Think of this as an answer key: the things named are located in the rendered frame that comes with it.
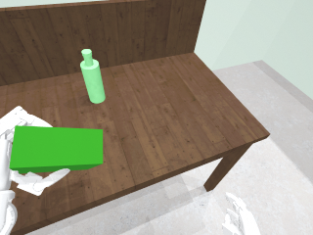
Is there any robot left hand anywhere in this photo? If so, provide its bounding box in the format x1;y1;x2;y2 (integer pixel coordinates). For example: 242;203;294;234
0;106;70;196

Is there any table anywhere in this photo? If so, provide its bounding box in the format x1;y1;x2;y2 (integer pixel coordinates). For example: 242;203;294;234
0;0;270;235

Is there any left robot forearm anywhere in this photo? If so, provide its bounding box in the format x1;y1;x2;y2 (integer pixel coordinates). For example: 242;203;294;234
0;190;18;235

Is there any sponge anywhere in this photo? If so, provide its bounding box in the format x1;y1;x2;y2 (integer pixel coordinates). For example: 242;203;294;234
9;125;103;174

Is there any robot right hand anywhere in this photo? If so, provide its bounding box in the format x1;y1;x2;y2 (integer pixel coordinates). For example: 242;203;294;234
222;192;261;235

